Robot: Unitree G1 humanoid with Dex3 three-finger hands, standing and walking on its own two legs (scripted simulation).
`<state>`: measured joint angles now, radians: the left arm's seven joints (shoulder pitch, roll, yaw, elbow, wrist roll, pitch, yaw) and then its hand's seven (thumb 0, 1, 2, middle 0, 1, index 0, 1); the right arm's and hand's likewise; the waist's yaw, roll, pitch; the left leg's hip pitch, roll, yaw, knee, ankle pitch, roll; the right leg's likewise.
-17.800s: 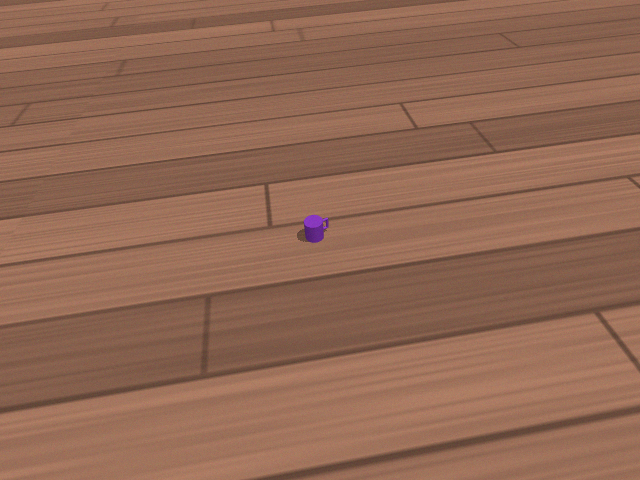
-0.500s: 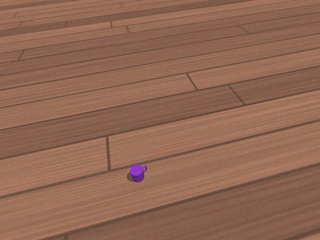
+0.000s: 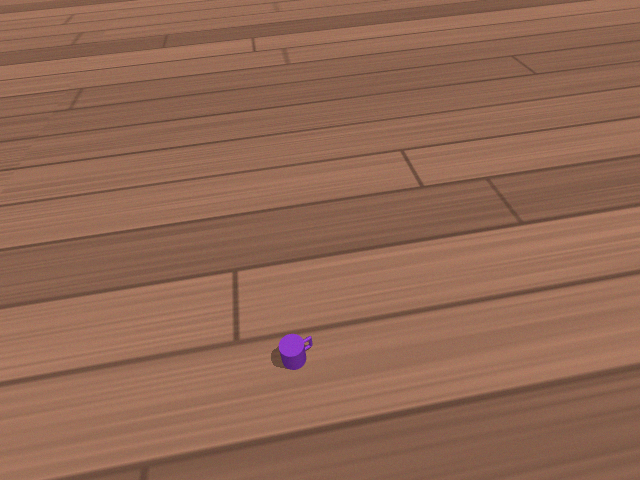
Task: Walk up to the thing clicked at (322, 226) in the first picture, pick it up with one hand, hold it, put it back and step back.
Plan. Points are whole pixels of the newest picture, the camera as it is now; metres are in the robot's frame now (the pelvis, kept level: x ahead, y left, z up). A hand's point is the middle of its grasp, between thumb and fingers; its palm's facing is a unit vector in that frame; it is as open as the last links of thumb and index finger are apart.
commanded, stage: walk up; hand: left
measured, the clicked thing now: (297, 349) +0.70 +0.20 -0.73
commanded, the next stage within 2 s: none
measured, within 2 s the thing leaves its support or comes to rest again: neither
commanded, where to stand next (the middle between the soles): +0.30 -0.02 m, yaw -2 degrees
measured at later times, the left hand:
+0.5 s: hand (184, 420) +0.26 +0.28 -0.14, palm faces -0.13 -0.91 -0.38, open 7.4 cm
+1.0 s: hand (227, 359) +0.38 +0.25 -0.18, palm faces -0.02 -0.94 -0.34, open 7.4 cm
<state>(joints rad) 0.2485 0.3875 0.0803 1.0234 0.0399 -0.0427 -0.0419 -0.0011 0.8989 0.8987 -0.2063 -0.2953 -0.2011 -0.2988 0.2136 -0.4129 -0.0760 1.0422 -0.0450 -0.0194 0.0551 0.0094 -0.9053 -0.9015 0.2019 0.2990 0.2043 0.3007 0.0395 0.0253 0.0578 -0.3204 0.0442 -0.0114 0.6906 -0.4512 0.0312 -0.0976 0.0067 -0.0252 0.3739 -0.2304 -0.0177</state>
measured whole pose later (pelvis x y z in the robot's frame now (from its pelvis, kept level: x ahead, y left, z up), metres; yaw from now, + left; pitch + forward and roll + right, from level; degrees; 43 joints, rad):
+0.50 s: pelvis +0.17 +0.00 -0.01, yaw -4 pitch -3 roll +2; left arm 0.24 0.42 0.07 0.92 0.02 -0.02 -0.08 0.00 0.90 0.90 -0.20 -0.29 -0.20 -0.30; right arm 0.38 -0.40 -0.07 0.88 -0.02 -0.06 0.04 0.01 -0.90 -0.90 0.21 0.30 0.21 0.30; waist -0.04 -0.01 0.09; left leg -0.01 0.02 0.10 0.47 -0.41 -0.01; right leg -0.40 -0.06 -0.02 0.60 -0.19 -0.03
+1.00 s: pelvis +0.28 -0.01 -0.03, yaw -2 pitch -3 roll +0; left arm 0.17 0.40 0.03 0.86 -0.03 0.02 0.02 0.00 0.90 0.90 -0.21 -0.30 -0.20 -0.30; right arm 0.20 -0.36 -0.03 0.88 -0.01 -0.02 0.00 0.01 -0.91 -0.90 0.20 0.30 0.20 0.30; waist 0.02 -0.05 0.17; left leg -0.39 -0.01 0.01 0.67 -0.22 0.02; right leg -0.32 0.00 0.00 0.88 -0.51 -0.03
